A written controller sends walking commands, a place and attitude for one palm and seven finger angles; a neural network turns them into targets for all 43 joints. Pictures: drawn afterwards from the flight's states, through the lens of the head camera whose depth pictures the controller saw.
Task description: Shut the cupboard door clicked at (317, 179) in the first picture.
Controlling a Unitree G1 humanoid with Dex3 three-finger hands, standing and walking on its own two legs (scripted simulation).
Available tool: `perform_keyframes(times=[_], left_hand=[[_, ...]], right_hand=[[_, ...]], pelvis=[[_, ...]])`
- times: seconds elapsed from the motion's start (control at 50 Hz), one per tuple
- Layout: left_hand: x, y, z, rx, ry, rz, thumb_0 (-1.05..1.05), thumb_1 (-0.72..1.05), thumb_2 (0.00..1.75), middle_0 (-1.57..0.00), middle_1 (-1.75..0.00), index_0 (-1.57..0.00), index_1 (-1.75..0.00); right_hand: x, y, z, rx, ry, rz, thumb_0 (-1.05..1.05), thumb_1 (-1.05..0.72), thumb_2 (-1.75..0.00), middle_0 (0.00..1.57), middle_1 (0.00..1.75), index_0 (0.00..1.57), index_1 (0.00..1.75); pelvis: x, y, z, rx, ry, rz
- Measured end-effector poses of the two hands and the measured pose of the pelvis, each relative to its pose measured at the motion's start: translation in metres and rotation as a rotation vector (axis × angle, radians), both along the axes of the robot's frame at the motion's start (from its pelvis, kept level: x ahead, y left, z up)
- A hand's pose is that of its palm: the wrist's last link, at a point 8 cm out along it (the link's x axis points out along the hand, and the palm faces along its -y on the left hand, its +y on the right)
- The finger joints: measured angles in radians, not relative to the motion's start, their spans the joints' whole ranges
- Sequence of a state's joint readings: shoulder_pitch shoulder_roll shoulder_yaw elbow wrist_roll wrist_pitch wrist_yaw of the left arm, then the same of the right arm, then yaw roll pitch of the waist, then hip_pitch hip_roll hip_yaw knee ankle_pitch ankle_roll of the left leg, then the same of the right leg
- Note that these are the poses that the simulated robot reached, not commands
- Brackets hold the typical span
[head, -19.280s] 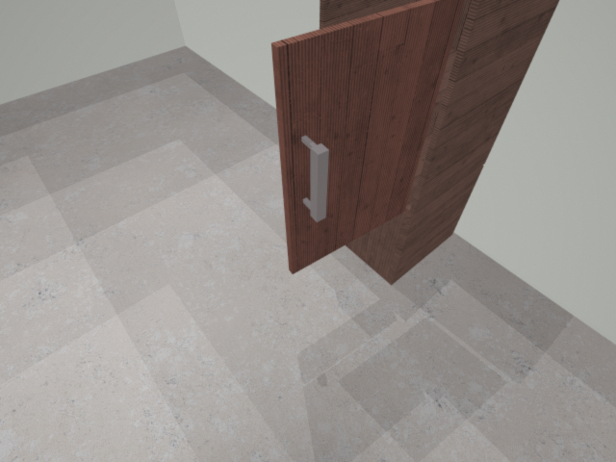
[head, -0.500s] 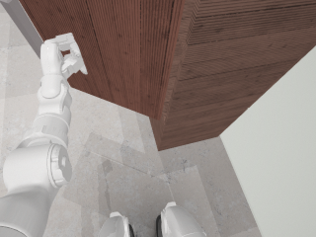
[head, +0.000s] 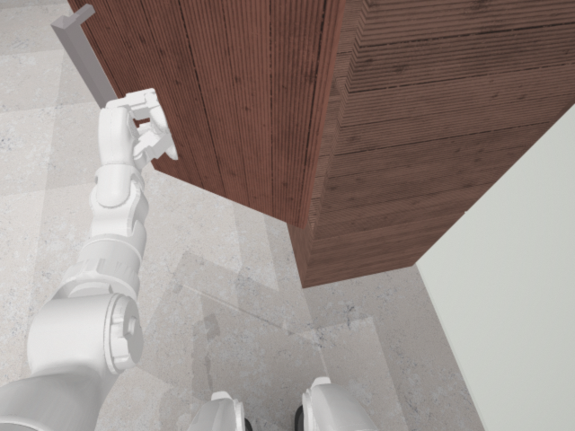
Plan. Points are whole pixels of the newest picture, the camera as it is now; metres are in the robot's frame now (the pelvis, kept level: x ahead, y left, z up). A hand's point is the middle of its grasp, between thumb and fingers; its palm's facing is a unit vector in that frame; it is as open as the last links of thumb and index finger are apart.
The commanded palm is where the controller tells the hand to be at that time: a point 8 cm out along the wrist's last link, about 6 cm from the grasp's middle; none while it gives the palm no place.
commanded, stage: draw the hand back to the body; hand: left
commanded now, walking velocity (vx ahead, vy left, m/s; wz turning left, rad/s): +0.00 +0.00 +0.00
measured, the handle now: (102, 68) +0.67 +0.23 +0.06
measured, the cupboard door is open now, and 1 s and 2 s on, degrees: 54 54 54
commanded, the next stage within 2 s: step back with the hand held close in 1.44 s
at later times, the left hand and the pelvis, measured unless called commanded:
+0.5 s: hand (55, 220) +0.35 +0.19 +0.15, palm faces +0.10 -0.98 -0.19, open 3.1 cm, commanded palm +0.30 +0.25 +0.17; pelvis +0.02 +0.01 +0.06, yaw +1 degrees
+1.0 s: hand out of the picture +0.23 +0.28 +0.22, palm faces +0.43 -0.81 -0.39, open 5.6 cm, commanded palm +0.17 +0.32 +0.24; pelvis +0.03 +0.02 +0.08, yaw +2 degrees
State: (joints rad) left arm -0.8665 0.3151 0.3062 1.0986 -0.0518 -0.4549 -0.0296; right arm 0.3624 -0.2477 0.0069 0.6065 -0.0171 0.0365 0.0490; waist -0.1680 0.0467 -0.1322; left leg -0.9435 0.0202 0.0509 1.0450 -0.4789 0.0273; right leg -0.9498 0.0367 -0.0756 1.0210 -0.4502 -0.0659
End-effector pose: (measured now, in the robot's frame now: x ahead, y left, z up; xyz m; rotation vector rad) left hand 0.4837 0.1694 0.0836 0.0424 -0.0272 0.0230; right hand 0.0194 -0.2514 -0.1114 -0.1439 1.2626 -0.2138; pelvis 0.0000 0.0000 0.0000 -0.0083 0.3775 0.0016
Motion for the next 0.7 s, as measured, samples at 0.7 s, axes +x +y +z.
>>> perform_keyframes(times=[0.7], left_hand=[[-0.222,0.110,0.112,0.224,0.007,0.252,0.02,0.90,0.90,-0.93,-1.09,-0.93,-1.09]], right_hand=[[0.207,0.067,0.122,0.026,-0.600,0.227,0.00,-0.91,-0.90,0.20,0.30,0.20,0.29]], pelvis=[[0.024,0.019,0.076,0.010,-0.404,0.032]])
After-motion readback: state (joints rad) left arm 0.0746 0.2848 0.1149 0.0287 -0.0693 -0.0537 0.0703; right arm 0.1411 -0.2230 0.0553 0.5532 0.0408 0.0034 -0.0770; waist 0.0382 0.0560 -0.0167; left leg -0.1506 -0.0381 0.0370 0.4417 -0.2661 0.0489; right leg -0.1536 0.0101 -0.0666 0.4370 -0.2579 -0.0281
